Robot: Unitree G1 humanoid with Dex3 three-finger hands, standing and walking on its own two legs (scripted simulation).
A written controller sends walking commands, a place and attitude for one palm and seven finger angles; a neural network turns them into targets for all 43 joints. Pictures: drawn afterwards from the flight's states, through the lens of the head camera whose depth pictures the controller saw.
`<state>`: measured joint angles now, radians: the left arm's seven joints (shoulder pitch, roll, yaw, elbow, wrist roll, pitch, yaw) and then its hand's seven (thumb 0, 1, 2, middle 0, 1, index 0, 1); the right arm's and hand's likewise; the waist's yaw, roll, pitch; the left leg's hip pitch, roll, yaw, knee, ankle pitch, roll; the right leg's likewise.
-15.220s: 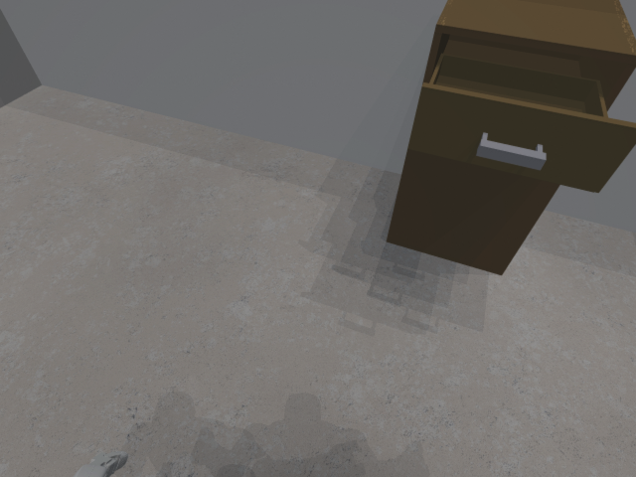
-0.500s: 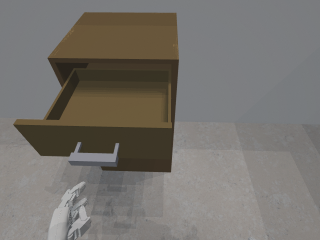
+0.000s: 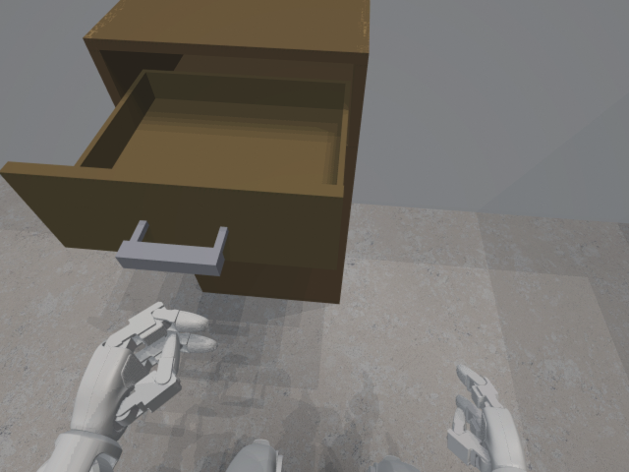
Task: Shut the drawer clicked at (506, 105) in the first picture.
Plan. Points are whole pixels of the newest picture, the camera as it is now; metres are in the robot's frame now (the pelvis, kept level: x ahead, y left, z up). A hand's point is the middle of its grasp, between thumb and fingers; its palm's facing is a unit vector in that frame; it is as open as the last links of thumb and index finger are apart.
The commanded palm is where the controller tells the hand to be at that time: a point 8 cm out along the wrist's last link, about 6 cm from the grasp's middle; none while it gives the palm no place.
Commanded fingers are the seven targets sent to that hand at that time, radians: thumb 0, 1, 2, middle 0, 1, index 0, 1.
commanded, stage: raise the hand and make a fist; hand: left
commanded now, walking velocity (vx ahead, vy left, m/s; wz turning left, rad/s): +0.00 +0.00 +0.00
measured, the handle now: (177, 244) +0.38 +0.22 +0.06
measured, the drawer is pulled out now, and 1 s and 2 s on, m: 0.30 0.30 0.30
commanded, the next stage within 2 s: bring the fist close to the handle in 1.22 s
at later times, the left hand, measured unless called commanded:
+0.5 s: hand (156, 361) +0.21 +0.17 +0.12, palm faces -0.01 -1.00 -0.05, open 3.1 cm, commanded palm +0.17 +0.22 +0.13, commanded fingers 0.00 0.90 0.90 -1.40 -1.60 -1.40 -1.60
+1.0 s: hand (137, 344) +0.21 +0.18 +0.15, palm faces +0.00 -1.00 -0.07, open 3.3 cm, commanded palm +0.17 +0.22 +0.16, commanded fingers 0.00 0.90 0.90 -1.40 -1.60 -1.40 -1.60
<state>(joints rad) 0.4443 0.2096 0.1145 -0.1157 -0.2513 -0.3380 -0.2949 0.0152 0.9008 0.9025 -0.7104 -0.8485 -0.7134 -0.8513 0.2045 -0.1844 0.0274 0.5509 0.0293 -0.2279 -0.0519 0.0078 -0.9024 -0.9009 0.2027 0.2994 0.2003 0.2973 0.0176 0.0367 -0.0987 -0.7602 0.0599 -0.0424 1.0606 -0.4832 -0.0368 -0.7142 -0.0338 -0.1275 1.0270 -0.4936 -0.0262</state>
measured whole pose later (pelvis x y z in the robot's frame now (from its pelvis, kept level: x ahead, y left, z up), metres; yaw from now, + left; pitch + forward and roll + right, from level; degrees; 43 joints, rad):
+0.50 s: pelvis +0.02 +0.02 +0.02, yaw -1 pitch +7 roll -1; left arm 0.60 0.19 0.06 -0.34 -0.21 -0.26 -0.16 0.02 0.90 0.90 -1.21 -1.39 -1.21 -1.39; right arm 0.23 -0.22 0.00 0.51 0.04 -0.25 -0.05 0.01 -0.90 -0.90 0.20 0.30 0.20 0.30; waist 0.01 0.03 -0.10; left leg -0.58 0.04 0.00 0.92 -0.46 -0.01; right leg -0.55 -0.05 -0.09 0.89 -0.46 0.00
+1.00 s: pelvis +0.03 +0.01 +0.04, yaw +0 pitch +3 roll -1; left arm 0.58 0.21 0.11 -0.41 -0.25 -0.11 -0.20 0.01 0.90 0.90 -1.40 -1.60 -1.40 -1.60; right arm 0.26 -0.22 0.04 0.55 0.05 -0.28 -0.05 0.01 -0.90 -0.90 0.20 0.30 0.20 0.30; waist 0.03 0.05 -0.09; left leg -0.43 0.04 0.00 0.79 -0.42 -0.01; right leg -0.40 -0.04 -0.10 0.76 -0.42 0.00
